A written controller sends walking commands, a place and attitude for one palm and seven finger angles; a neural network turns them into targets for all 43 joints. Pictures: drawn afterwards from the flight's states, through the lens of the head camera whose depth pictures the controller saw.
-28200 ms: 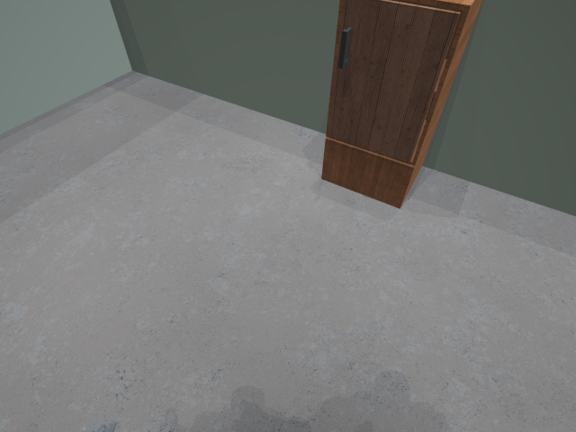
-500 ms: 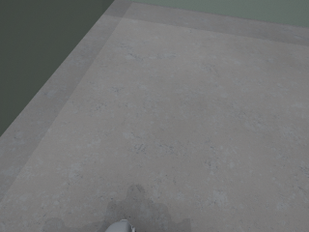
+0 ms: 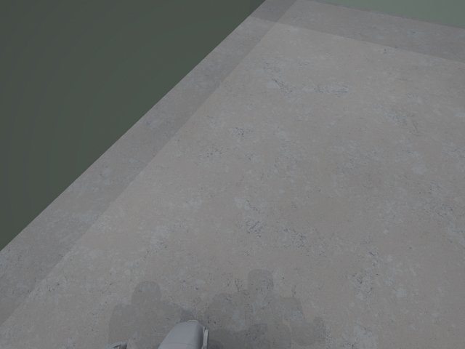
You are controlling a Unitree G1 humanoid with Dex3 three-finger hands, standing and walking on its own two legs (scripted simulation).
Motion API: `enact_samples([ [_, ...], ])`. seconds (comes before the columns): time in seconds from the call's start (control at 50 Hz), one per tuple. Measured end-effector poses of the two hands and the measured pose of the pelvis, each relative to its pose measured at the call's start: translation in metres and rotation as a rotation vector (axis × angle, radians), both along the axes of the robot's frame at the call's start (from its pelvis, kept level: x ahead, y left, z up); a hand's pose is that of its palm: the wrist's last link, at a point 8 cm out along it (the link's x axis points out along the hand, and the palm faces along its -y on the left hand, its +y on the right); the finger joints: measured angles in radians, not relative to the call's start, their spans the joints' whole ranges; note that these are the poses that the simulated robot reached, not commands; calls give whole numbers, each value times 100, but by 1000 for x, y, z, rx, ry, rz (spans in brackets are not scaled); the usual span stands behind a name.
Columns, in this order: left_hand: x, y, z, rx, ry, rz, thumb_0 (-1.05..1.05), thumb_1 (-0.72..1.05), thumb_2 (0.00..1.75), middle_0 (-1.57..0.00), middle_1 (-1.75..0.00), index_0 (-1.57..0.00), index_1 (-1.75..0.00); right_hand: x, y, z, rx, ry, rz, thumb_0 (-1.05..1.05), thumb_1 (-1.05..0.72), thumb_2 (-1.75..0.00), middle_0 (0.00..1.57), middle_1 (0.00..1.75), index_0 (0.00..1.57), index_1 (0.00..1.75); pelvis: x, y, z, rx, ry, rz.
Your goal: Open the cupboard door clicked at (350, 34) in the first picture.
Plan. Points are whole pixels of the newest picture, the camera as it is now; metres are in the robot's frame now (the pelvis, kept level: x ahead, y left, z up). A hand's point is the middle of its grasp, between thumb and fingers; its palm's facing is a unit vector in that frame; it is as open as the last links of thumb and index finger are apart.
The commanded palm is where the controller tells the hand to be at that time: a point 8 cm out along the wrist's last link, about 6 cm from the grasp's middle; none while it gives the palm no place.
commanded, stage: turn to face it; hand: left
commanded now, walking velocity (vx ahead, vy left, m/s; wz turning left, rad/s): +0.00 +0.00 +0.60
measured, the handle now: out of the picture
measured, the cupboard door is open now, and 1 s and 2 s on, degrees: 44 44 44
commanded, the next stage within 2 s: none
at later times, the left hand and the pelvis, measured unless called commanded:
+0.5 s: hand out of the picture +0.06 +0.22 -0.16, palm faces +0.32 -0.90 -0.30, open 7.4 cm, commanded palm none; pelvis +0.03 -0.02 -0.01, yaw +17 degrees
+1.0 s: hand out of the picture -0.05 +0.15 -0.19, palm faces +0.63 -0.74 -0.24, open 7.3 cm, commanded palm none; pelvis +0.04 -0.05 -0.02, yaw +38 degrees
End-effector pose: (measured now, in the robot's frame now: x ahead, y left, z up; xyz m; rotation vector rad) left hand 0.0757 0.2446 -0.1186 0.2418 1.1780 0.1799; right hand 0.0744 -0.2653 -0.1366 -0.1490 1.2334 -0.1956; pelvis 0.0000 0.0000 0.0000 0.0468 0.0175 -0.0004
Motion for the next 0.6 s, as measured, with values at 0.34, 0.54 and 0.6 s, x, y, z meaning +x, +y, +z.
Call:
enact_samples([
  [0.34,-82,26,-31,-33,142,304,1,91,89,-20,-30,-20,-30,114,48,8,-47,-103,334,0,-90,-90,20,30,21,30,17,3,-13,-31,7,222],
  [0.54,-32,3,-4,43,-51,328,1,91,89,-20,-30,-20,-30,114,21,-20,26,-8,374,0,-90,-90,21,30,21,30,35,-36,-16,-27,8,329],
  [0.6,-33,-15,2,53,-72,351,1,91,89,-20,-30,-20,-30,123,9,-25,27,23,394,0,-90,-90,21,30,21,30,38,-46,-15,-18,-5,375],
])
